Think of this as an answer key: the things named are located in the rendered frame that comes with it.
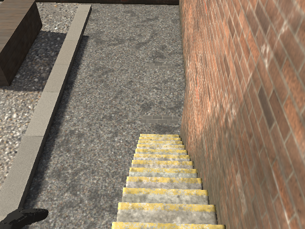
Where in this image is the robot left hand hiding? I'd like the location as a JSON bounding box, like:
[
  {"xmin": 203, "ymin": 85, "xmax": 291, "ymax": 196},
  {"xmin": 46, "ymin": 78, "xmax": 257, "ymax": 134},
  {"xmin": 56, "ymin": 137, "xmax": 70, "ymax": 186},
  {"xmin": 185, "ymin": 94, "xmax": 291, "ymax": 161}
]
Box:
[{"xmin": 0, "ymin": 207, "xmax": 49, "ymax": 229}]

